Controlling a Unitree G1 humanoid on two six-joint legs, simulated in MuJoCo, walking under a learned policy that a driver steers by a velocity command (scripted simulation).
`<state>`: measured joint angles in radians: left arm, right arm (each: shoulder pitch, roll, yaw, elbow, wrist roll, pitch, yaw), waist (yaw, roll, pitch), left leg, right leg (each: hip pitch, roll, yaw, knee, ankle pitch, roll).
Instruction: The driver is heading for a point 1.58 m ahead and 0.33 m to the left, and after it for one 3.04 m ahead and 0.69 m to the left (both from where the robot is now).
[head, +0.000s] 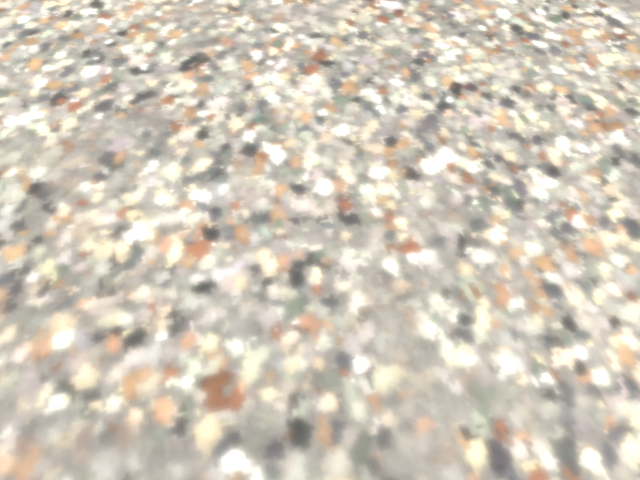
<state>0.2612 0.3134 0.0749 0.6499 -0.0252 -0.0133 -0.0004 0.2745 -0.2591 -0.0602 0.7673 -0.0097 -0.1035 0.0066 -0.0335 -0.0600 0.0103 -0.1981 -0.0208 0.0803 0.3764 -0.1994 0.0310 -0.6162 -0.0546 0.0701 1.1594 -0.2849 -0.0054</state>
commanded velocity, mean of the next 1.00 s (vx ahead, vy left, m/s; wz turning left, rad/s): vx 0.50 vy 0.00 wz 0.11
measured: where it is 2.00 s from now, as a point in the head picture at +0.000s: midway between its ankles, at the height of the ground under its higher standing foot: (253, 276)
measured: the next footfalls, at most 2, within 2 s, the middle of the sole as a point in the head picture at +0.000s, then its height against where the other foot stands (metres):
right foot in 0.30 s outside the picture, level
left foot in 0.86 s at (287, 425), level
